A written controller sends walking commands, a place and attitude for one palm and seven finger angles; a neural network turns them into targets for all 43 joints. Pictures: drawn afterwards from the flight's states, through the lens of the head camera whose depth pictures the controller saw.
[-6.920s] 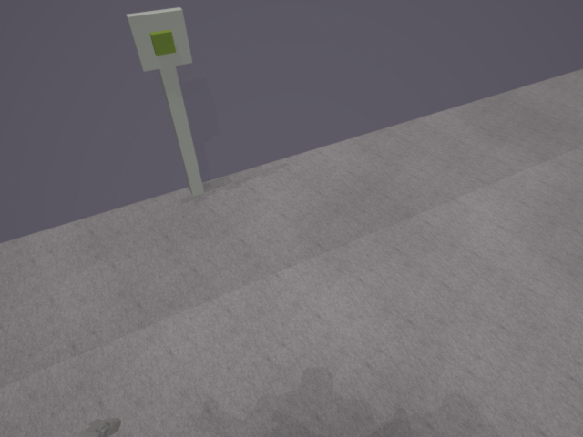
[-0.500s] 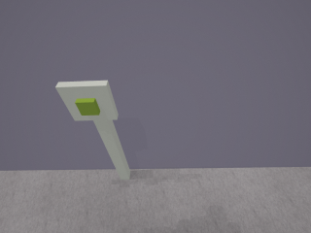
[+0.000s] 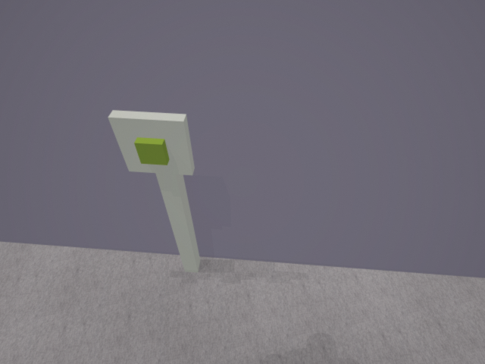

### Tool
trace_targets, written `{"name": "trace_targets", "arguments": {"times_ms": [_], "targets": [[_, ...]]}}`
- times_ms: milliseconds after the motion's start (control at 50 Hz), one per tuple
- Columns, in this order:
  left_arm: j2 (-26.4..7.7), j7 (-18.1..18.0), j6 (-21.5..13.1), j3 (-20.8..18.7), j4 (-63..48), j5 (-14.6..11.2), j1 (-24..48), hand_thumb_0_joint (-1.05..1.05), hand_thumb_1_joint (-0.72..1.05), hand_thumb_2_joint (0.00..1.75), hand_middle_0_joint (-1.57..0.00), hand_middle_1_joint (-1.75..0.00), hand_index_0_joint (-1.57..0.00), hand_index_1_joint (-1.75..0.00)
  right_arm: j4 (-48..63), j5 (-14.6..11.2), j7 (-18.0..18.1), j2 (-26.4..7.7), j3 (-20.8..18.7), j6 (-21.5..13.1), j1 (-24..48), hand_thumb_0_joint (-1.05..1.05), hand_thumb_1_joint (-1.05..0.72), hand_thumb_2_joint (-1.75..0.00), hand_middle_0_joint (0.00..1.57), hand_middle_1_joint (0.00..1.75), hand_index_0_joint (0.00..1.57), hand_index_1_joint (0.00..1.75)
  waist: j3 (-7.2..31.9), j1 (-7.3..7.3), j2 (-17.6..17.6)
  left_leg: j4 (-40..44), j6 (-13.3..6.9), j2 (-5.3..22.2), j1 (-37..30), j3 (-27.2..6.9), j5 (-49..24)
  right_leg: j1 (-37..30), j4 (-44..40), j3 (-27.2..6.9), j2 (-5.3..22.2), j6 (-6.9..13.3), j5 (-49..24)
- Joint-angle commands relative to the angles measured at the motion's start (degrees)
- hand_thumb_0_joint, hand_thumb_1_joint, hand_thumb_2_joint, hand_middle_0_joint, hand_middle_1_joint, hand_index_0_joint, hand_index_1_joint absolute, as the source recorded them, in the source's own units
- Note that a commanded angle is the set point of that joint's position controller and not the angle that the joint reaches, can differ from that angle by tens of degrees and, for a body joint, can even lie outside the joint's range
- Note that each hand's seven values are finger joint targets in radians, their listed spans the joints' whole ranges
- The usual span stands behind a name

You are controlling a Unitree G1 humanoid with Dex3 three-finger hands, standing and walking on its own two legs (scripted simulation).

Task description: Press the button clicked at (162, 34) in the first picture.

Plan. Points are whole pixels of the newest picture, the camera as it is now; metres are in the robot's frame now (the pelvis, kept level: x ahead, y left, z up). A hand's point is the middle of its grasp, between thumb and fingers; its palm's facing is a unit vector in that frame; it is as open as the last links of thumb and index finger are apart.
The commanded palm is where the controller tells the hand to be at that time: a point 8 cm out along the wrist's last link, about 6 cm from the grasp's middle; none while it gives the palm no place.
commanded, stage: come to a stop and stand still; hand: left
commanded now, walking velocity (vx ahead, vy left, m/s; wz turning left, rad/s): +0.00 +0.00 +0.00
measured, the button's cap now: (152, 150) +0.59 +0.28 -0.02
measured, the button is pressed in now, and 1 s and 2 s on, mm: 0 0 0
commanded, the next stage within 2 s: look again from close up in 0.56 s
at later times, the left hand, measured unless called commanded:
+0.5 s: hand out of the picture +0.01 +0.18 -0.18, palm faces +0.03 -0.98 -0.18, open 7.3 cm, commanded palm none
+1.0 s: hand out of the picture +0.02 +0.20 -0.18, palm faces +0.04 -0.98 -0.20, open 7.3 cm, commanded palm none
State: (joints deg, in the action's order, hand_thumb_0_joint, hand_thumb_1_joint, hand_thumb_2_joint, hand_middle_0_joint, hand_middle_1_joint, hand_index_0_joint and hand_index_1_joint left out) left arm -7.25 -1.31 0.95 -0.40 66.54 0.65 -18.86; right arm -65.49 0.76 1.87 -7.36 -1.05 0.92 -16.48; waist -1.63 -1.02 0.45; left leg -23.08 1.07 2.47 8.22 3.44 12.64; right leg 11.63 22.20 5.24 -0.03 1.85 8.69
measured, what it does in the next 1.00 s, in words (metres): stands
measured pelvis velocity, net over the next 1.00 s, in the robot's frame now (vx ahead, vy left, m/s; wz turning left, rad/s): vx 0.01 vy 0.03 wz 0.02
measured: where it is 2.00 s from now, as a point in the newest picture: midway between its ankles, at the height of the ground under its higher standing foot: outside the picture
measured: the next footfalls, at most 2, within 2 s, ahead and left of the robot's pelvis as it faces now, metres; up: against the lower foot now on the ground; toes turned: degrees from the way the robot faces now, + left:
none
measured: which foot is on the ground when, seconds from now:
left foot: down 0.00-1.00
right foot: down 0.00-1.00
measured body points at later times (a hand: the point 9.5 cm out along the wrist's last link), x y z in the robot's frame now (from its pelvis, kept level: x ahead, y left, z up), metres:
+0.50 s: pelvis +0.01 +0.01 +0.00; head +0.01 +0.01 +0.45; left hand +0.00 +0.23 -0.16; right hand -0.02 -0.18 -0.17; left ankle +0.00 +0.13 -0.74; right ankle +0.04 -0.09 -0.74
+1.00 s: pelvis +0.01 +0.03 -0.01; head -0.01 +0.02 +0.44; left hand +0.02 +0.25 -0.16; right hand +0.03 -0.20 -0.16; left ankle +0.00 +0.13 -0.74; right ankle +0.04 -0.09 -0.74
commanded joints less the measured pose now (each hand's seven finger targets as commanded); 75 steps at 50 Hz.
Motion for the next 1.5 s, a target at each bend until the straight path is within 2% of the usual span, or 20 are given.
{"name": "trace_targets", "arguments": {"times_ms": [0, 180, 620, 640, 660, 680, 700, 720, 740, 780, 800, 820, 1000, 1200, 1300, 1360, 1400, 1440, 1460, 1480], "targets": [[-5.96, -0.62, -1.19, -1.19, -2.54, -0.05, -1.15, 0.00, 0.90, 0.90, -0.20, -0.30, -0.20, -0.30, 0.80, 0.12, 0.13, -4.08, -0.42, -0.67, -5.73, 0.00, -0.90, -0.90, 0.20, 0.30, 0.20, 0.30, -4.62, 1.31, -1.89, 5.41, -1.98, 2.52, 4.42, -3.85, 7.26, 4.20, -8.90, -9.42, 6.60, -1.38, 15.82], [-4.41, -0.79, -1.65, -0.82, -1.60, -0.14, -3.01, 0.00, 0.90, 0.90, -0.20, -0.30, -0.20, -0.30, 0.30, -0.10, 0.39, -3.42, -0.07, -1.77, -6.86, 0.00, -0.90, -0.90, 0.20, 0.30, 0.20, 0.30, -3.96, 0.70, 0.70, 6.62, -2.13, 3.76, 5.48, -4.87, 4.23, 1.70, -5.23, -7.62, 6.45, -0.88, 6.86], [-5.77, -1.02, -2.15, -0.72, -2.33, -0.07, -1.15, 0.00, 0.90, 0.90, -0.20, -0.30, -0.20, -0.30, 0.17, -0.34, 0.50, -4.76, -0.28, -2.56, -5.67, 0.00, -0.90, -0.90, 0.20, 0.30, 0.20, 0.30, -3.76, 0.82, -0.87, 6.44, -2.22, 4.48, 2.76, -4.70, -2.38, -0.16, -3.19, -6.65, 6.70, -0.75, -1.16], [-6.56, -3.26, -3.06, -0.07, -0.81, 0.54, -4.75, 0.00, 0.90, 0.90, -0.20, -0.30, -0.20, -0.30, 4.50, -0.48, -0.37, -6.43, 0.18, -3.30, 0.28, 0.00, -0.90, -0.90, 0.20, 0.30, 0.20, 0.30, -3.26, -0.98, -1.47, -5.62, -0.86, 5.07, 7.08, -1.75, -7.25, -0.82, 0.88, -8.24, 9.46, -0.41, -20.04], [-8.19, -2.71, -4.05, -0.03, -1.48, 0.42, -3.34, 0.00, 0.90, 0.90, -0.20, -0.30, -0.20, -0.30, 6.21, -0.54, -0.57, -4.83, 0.66, -3.17, -0.67, 0.00, -0.90, -0.90, 0.20, 0.30, 0.20, 0.30, -0.18, 1.35, -0.55, -3.87, -0.45, 2.59, 6.27, -2.13, -5.68, -2.91, 2.37, -7.98, 11.44, 0.65, -28.40], [-8.23, -2.28, -4.09, -0.29, -3.09, 0.23, -2.96, 0.00, 0.90, 0.90, -0.20, -0.30, -0.20, -0.30, 5.63, -0.12, -0.32, -3.13, 0.65, -3.22, -4.75, 0.00, -0.90, -0.90, 0.20, 0.30, 0.20, 0.30, 4.63, 1.86, 0.17, -2.37, -1.09, 1.48, 4.40, -3.15, -0.10, -5.27, 3.73, -8.94, 11.76, 1.17, -23.94], [-7.61, -2.00, -4.04, -0.16, -3.48, 0.14, -2.14, 0.00, 0.90, 0.90, -0.20, -0.30, -0.20, -0.30, 5.17, -0.07, -0.20, -3.81, 0.54, -3.30, -6.16, 0.00, -0.90, -0.90, 0.20, 0.30, 0.20, 0.30, 8.31, 2.31, -0.62, -2.59, -1.43, 2.16, 3.33, -3.77, -3.94, -6.07, 4.55, -7.92, 10.48, 1.40, -20.24], [-7.29, -1.76, -3.85, -0.03, -3.80, 0.01, -0.91, 0.00, 0.90, 0.90, -0.20, -0.30, -0.20, -0.30, 4.88, -0.12, -0.15, -4.58, 0.52, -3.13, -5.93, 0.00, -0.90, -0.90, 0.20, 0.30, 0.20, 0.30, 7.94, 2.32, -1.05, -2.18, -1.72, 2.86, 3.22, -4.26, -6.01, -5.53, 4.30, -7.08, 9.38, 1.25, -15.17], [-6.93, -1.57, -3.50, 0.12, -4.15, -0.07, -0.40, 0.00, 0.90, 0.90, -0.20, -0.30, -0.20, -0.30, 5.12, -0.13, -0.13, -5.21, 0.47, -2.99, -5.38, 0.00, -0.90, -0.90, 0.20, 0.30, 0.20, 0.30, 5.98, 2.15, -0.82, -1.25, -2.06, 3.30, 3.60, -4.89, -6.20, -3.95, 3.88, -6.60, 8.47, 0.90, -9.74], [-6.37, -1.31, -2.80, 0.23, -4.74, 0.11, 0.65, 0.00, 0.90, 0.90, -0.20, -0.30, -0.20, -0.30, 5.95, 0.07, -0.16, -5.77, 0.60, -2.63, -4.12, 0.00, -0.90, -0.90, 0.20, 0.30, 0.20, 0.30, -1.05, 1.77, -0.67, 0.32, -2.51, 3.66, 7.33, -6.07, -3.48, -0.12, 2.32, -6.19, 7.28, 0.58, -0.36], [-6.31, -1.22, -2.66, 0.31, -4.84, 0.18, 0.48, 0.00, 0.90, 0.90, -0.20, -0.30, -0.20, -0.30, 6.18, 0.07, -0.22, -6.00, 0.65, -2.60, -3.79, 0.00, -0.90, -0.90, 0.20, 0.30, 0.20, 0.30, -3.14, 1.60, 0.26, 1.15, -2.57, 3.52, 8.33, -6.35, -2.41, 0.98, 1.80, -6.32, 6.96, 0.54, 1.67], [-6.46, -1.14, -2.55, 0.33, -5.03, 0.16, 0.32, 0.00, 0.90, 0.90, -0.20, -0.30, -0.20, -0.30, 6.50, 0.05, -0.28, -6.05, 0.70, -2.49, -3.69, 0.00, -0.90, -0.90, 0.20, 0.30, 0.20, 0.30, -4.83, 1.45, -0.67, 1.77, -2.61, 3.27, 9.37, -6.49, -0.22, 1.72, 1.01, -6.30, 6.82, 0.49, 4.06], [-7.02, -0.88, -2.21, 0.23, -6.11, 0.09, -0.74, 0.00, 0.90, 0.90, -0.20, -0.30, -0.20, -0.30, 6.90, 0.06, -0.39, -7.46, 0.86, -2.62, -3.90, 0.00, -0.90, -0.90, 0.20, 0.30, 0.20, 0.30, -4.28, 1.05, -0.12, 4.23, -2.84, 3.13, 9.38, -6.95, 2.14, -0.16, 0.34, -6.00, 6.51, 0.09, 4.10], [-6.49, -0.79, -2.15, 0.07, -6.10, 0.11, -1.78, 0.00, 0.90, 0.90, -0.20, -0.30, -0.20, -0.30, 5.62, -0.04, -0.50, -6.75, 0.92, -2.47, -4.29, 0.00, -0.90, -0.90, 0.20, 0.30, 0.20, 0.30, -3.98, 0.79, 0.34, 5.54, -2.74, 2.98, 10.15, -7.01, 5.28, -1.17, -0.76, -6.01, 6.72, -0.03, 4.95], [-6.98, -0.62, -1.73, -0.91, -6.16, 0.70, -3.53, 0.00, 0.90, 0.90, -0.20, -0.30, -0.20, -0.30, 4.90, 0.69, -0.82, -6.46, 0.61, -1.20, -6.04, 0.00, -0.90, -0.90, 0.20, 0.30, 0.20, 0.30, -5.82, 0.48, -2.79, 2.19, -3.15, 0.66, 13.48, -5.11, 18.48, 1.74, -2.44, -8.42, 7.39, 1.19, 23.86], [-8.22, -0.67, -1.65, -1.81, -6.37, 0.66, -4.85, 0.00, 0.90, 0.90, -0.20, -0.30, -0.20, -0.30, 5.12, 0.84, -1.02, -5.14, 0.48, -0.76, -7.07, 0.00, -0.90, -0.90, 0.20, 0.30, 0.20, 0.30, -7.07, 0.42, -7.54, -4.32, -2.89, -1.85, 14.54, -1.99, 16.42, 3.94, -6.32, -13.02, 10.41, 3.22, 31.70], [-8.61, -0.70, -1.88, -2.50, -6.52, 0.46, -5.21, 0.00, 0.90, 0.90, -0.20, -0.30, -0.20, -0.30, 4.88, 0.89, -1.06, -4.01, 0.49, -1.04, -7.94, 0.00, -0.90, -0.90, 0.20, 0.30, 0.20, 0.30, -6.48, 0.76, -8.14, -8.31, -2.87, -2.25, 12.80, -0.45, 12.28, 5.40, -8.13, -15.50, 12.79, 4.79, 32.09], [-8.03, -0.61, -2.03, -2.74, -7.12, 0.43, -4.15, 0.00, 0.90, 0.90, -0.20, -0.30, -0.20, -0.30, 4.29, 0.79, -1.11, -3.14, 0.65, -1.69, -9.97, 0.00, -0.90, -0.90, 0.20, 0.30, 0.20, 0.30, -5.53, 1.62, -5.49, -5.11, -3.19, -1.94, 8.92, -0.93, 10.87, 7.45, -5.44, -12.87, 11.85, 4.86, 28.94], [-7.54, -0.49, -2.00, -2.54, -7.37, 0.46, -3.53, 0.00, 0.90, 0.90, -0.20, -0.30, -0.20, -0.30, 3.91, 0.71, -1.09, -3.59, 0.58, -1.89, -11.23, 0.00, -0.90, -0.90, 0.20, 0.30, 0.20, 0.30, -5.48, 2.11, -1.88, -2.40, -3.39, -1.33, 7.64, -2.37, 12.51, 8.58, -2.65, -10.24, 9.75, 4.14, 27.86], [-6.35, -0.35, -1.78, -2.39, -7.77, 0.55, -2.69, 0.00, 0.90, 0.90, -0.20, -0.30, -0.20, -0.30, 3.65, 0.79, -1.00, -4.39, 0.31, -2.06, -12.33, 0.00, -0.90, -0.90, 0.20, 0.30, 0.20, 0.30, -6.77, 2.51, 2.62, 1.55, -4.21, 0.83, 7.67, -6.10, 16.73, 10.69, 1.39, -7.17, 7.10, 3.20, 26.73]]}}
